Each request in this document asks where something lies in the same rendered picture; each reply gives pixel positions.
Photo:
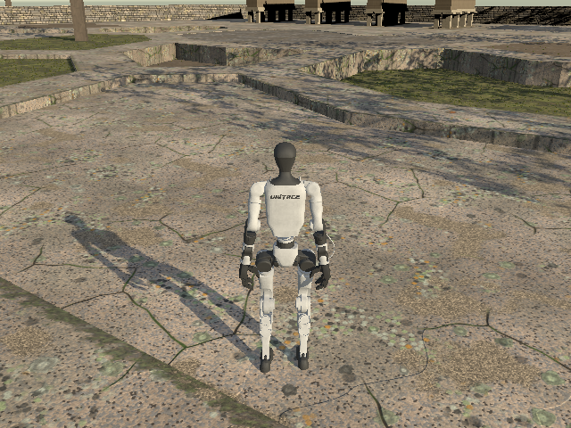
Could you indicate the robot right hand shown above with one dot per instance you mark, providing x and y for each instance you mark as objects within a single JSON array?
[{"x": 324, "y": 277}]

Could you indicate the robot left forearm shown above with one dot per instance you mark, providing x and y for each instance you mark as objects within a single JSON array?
[{"x": 248, "y": 245}]

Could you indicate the robot right forearm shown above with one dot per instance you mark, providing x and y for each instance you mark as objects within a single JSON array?
[{"x": 321, "y": 245}]

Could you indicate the left robot upper arm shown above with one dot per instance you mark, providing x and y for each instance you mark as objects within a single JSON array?
[{"x": 257, "y": 189}]

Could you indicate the robot torso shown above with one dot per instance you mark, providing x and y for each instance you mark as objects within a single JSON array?
[{"x": 285, "y": 207}]

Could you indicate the right robot upper arm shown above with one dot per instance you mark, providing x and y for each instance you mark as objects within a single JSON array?
[{"x": 316, "y": 208}]

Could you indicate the robot left hand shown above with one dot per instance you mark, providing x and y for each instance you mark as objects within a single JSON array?
[{"x": 244, "y": 277}]

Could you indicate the robot head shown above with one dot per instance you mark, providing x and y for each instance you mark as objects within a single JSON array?
[{"x": 285, "y": 154}]

